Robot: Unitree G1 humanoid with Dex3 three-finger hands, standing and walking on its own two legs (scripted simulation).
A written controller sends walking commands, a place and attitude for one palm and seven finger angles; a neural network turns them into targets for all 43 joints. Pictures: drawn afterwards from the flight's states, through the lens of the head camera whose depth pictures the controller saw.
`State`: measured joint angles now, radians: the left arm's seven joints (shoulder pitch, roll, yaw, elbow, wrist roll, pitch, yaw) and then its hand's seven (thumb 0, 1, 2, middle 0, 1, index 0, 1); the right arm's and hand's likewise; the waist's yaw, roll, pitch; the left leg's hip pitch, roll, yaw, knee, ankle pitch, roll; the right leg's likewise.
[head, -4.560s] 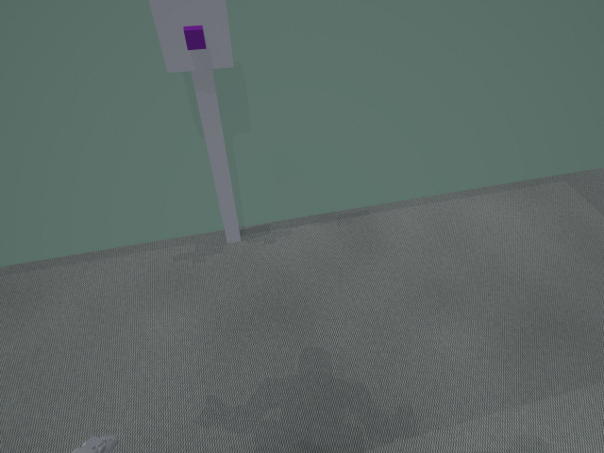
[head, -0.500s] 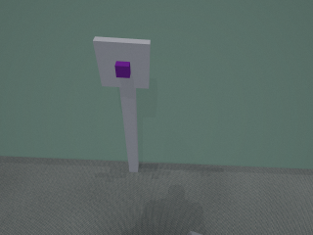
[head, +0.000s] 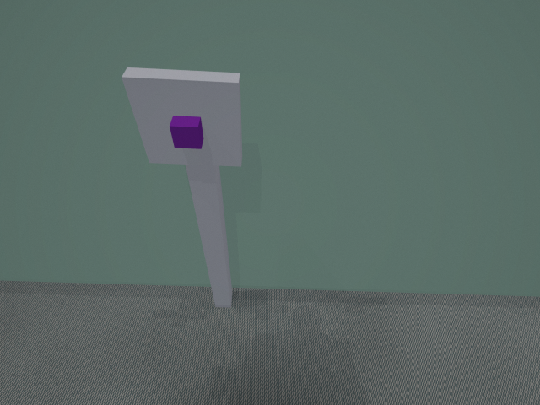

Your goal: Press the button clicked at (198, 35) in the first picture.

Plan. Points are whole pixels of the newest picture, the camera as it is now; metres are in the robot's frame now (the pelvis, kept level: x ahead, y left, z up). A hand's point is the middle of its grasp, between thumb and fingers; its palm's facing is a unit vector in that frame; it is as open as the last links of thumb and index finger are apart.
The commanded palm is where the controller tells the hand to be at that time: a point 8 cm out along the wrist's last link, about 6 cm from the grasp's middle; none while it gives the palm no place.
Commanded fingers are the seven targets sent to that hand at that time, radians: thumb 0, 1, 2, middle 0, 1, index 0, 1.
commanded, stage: come to a stop and stand still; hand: left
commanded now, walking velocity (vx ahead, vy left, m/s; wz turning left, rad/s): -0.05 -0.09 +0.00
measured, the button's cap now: (187, 131) +0.51 +0.18 +0.11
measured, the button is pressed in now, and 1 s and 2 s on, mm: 0 0 0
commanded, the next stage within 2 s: look again from close up in 0.62 s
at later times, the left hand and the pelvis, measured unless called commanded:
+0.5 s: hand out of the picture -0.02 +0.14 -0.16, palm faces +0.03 -0.98 -0.20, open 7.3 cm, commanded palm none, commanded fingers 0.00 0.90 0.90 -0.20 -0.30 -0.20 -0.30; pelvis -0.02 -0.03 +0.01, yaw +0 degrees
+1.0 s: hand out of the picture -0.01 +0.15 -0.17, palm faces +0.04 -0.98 -0.18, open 7.3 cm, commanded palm none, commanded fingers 0.00 0.90 0.90 -0.20 -0.30 -0.20 -0.30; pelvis -0.02 -0.01 +0.01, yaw +0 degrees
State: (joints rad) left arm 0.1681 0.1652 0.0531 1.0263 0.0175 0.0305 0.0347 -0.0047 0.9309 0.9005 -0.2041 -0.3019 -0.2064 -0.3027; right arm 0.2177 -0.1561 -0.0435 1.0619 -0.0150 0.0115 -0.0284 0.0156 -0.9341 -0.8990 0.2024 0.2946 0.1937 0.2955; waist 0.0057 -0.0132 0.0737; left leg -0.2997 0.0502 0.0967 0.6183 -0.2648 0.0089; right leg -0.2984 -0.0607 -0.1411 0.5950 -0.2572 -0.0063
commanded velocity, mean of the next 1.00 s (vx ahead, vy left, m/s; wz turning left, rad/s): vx -0.01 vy -0.02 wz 0.00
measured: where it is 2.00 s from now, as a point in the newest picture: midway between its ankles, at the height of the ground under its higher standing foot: outside the picture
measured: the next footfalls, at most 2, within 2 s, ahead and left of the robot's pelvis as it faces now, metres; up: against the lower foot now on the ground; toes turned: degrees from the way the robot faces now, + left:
right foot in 0.28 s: +0.03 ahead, -0.12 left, +0.00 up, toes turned -3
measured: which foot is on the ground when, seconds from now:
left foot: down 0.00-1.00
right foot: down 0.00-0.00, up 0.02-0.26, down 0.28-1.00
